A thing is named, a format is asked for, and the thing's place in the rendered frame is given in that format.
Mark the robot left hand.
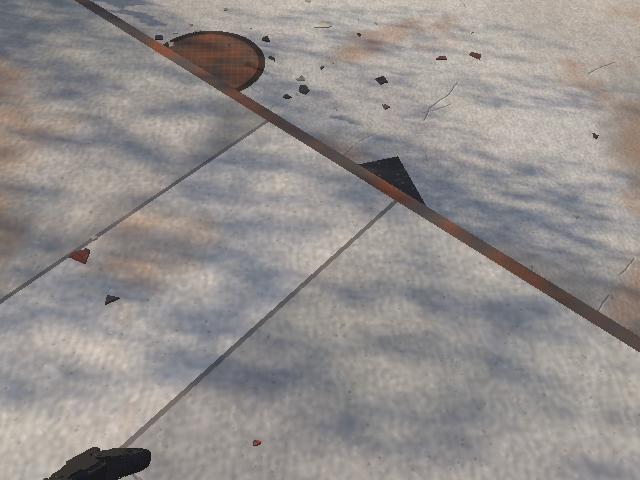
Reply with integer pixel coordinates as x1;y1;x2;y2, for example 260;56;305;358
43;447;151;480

